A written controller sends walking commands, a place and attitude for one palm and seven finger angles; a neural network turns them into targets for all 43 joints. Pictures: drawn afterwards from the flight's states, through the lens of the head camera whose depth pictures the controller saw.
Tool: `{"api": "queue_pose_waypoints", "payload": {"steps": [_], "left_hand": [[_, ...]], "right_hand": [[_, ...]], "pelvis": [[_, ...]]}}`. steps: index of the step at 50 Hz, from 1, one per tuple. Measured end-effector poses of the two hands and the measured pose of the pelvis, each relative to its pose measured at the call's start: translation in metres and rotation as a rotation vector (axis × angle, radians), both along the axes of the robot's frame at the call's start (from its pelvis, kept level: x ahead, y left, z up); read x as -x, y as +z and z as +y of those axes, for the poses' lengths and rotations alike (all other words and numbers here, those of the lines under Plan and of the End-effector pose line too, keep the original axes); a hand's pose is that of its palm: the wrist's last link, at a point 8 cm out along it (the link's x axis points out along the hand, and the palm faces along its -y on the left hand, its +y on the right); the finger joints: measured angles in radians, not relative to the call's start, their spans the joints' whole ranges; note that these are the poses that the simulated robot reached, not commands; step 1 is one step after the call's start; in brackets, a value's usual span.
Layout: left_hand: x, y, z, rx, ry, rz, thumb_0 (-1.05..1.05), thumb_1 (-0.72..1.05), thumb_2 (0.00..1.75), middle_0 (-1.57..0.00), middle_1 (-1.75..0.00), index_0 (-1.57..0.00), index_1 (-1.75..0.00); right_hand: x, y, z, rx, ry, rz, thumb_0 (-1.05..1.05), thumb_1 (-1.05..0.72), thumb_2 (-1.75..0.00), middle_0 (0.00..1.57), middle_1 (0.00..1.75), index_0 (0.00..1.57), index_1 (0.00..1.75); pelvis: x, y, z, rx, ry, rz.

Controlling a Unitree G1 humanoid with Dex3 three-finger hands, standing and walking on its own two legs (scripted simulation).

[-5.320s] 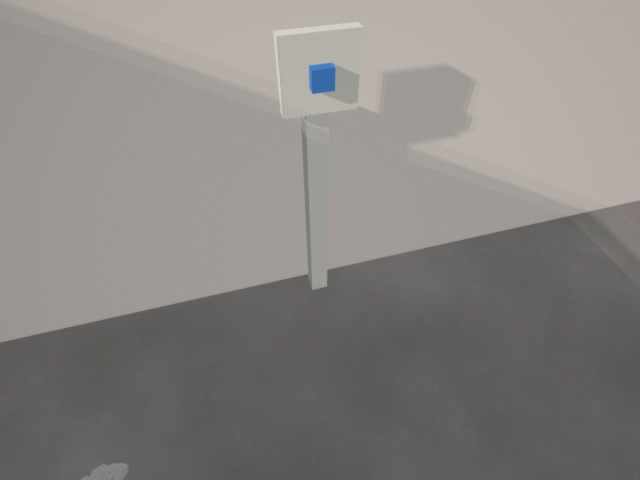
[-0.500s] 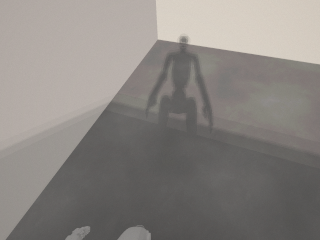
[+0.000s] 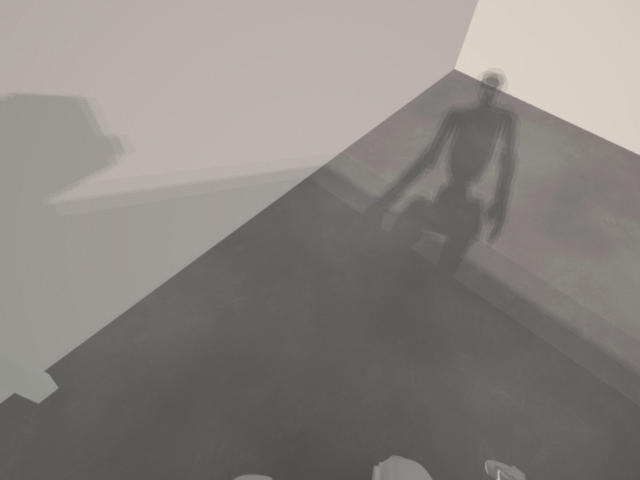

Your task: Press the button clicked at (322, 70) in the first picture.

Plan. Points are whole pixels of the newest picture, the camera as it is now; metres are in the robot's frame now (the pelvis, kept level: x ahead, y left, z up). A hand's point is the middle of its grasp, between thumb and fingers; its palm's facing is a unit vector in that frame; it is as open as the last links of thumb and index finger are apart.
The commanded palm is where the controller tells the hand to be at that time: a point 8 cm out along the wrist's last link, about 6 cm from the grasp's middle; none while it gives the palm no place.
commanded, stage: turn to face it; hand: left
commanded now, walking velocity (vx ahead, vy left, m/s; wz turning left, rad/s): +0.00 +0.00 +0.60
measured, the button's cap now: out of the picture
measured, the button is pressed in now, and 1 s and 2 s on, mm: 0 0 0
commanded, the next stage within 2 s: take the last steps up to it in 1.22 s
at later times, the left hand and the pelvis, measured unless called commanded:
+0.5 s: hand out of the picture +0.00 +0.16 -0.14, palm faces +0.34 -0.90 -0.27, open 7.4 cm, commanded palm none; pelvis -0.01 -0.05 +0.01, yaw +20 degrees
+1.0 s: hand out of the picture -0.08 +0.20 -0.15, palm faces +0.61 -0.75 -0.28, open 7.4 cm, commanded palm none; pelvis -0.03 -0.03 +0.00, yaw +36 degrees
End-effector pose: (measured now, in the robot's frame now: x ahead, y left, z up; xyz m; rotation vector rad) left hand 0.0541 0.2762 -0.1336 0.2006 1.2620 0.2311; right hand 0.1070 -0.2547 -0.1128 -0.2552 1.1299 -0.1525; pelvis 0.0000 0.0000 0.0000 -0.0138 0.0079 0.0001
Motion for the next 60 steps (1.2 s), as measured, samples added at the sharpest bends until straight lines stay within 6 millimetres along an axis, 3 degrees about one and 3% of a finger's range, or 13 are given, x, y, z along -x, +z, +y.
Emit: {"api": "queue_pose_waypoints", "payload": {"steps": [5, 9, 13, 20, 25, 33, 37, 43, 49, 54, 60], "left_hand": [[-0.014, 0.012, -0.014, -0.014, 0.027, -0.078, 0.01, 0.91, 0.90, -0.20, -0.29, -0.20, -0.30], [-0.021, 0.019, -0.035, -0.031, 0.047, -0.148, 0.01, 0.91, 0.90, -0.20, -0.29, -0.20, -0.30], [-0.011, 0.027, -0.056, -0.050, 0.076, -0.188, 0.01, 0.91, 0.90, -0.20, -0.29, -0.20, -0.30], [0.034, 0.032, -0.076, -0.036, 0.180, -0.138, 0.01, 0.90, 0.90, -0.20, -0.30, -0.21, -0.30], [0.076, 0.024, -0.079, -0.015, 0.276, -0.088, 0.01, 0.90, 0.90, -0.20, -0.30, -0.21, -0.30], [0.165, -0.011, -0.058, 0.024, 0.463, 0.015, 0.01, 0.90, 0.90, -0.20, -0.30, -0.21, -0.30], [0.194, -0.016, -0.046, 0.024, 0.525, 0.067, 0.01, 0.91, 0.90, -0.20, -0.29, -0.21, -0.30], [0.193, 0.000, -0.037, 0.005, 0.568, -0.006, 0.01, 0.91, 0.90, -0.20, -0.29, -0.20, -0.30], [0.173, 0.013, -0.043, -0.032, 0.587, -0.086, 0.01, 0.91, 0.90, -0.20, -0.29, -0.20, -0.30], [0.159, 0.018, -0.062, -0.080, 0.601, -0.148, 0.01, 0.91, 0.90, -0.20, -0.29, -0.20, -0.30], [0.175, 0.027, -0.099, -0.069, 0.665, -0.131, 0.01, 0.90, 0.90, -0.20, -0.29, -0.21, -0.30]], "right_hand": [[0.002, -0.011, -0.001, -0.040, 0.027, 0.031, 0.00, -0.91, -0.90, 0.21, 0.30, 0.21, 0.30], [0.004, -0.027, -0.013, -0.072, 0.046, 0.061, 0.01, -0.90, -0.90, 0.21, 0.30, 0.21, 0.30], [0.001, -0.038, -0.027, -0.089, 0.077, 0.089, 0.01, -0.91, -0.90, 0.21, 0.30, 0.21, 0.29], [-0.013, -0.027, -0.036, -0.085, 0.167, 0.126, 0.01, -0.91, -0.90, 0.20, 0.30, 0.20, 0.29], [-0.031, -0.022, -0.027, -0.055, 0.257, 0.147, 0.01, -0.91, -0.90, 0.20, 0.30, 0.20, 0.29], [-0.082, -0.014, 0.035, -0.003, 0.452, 0.028, 0.01, -0.91, -0.90, 0.20, 0.30, 0.20, 0.29], [-0.091, -0.003, 0.062, 0.004, 0.513, -0.035, 0.01, -0.91, -0.90, 0.20, 0.30, 0.20, 0.29], [-0.086, 0.002, 0.078, -0.003, 0.567, -0.014, 0.00, -0.91, -0.90, 0.21, 0.30, 0.20, 0.29], [-0.080, -0.010, 0.074, -0.035, 0.594, 0.034, 0.00, -0.91, -0.90, 0.21, 0.30, 0.21, 0.30], [-0.082, -0.032, 0.057, -0.066, 0.604, 0.078, 0.01, -0.91, -0.90, 0.21, 0.30, 0.21, 0.30], [-0.083, -0.034, 0.045, -0.059, 0.644, 0.140, 0.01, -0.91, -0.90, 0.20, 0.30, 0.20, 0.29]], "pelvis": [[-0.001, 0.001, -0.012, -0.007, 0.062, 0.001], [0.000, -0.005, -0.029, -0.022, 0.114, 0.000], [0.001, -0.006, -0.044, -0.031, 0.177, -0.012], [0.003, 0.006, -0.055, -0.063, 0.277, -0.022], [0.007, 0.006, -0.053, -0.064, 0.349, -0.017], [0.021, -0.011, -0.027, -0.025, 0.460, -0.004], [0.028, -0.011, -0.021, -0.019, 0.495, -0.013], [0.033, 0.000, -0.019, -0.006, 0.559, -0.017], [0.031, 0.001, -0.030, -0.011, 0.622, -0.012], [0.023, -0.008, -0.049, -0.027, 0.670, -0.005], [0.022, 0.000, -0.060, -0.045, 0.740, -0.019]]}}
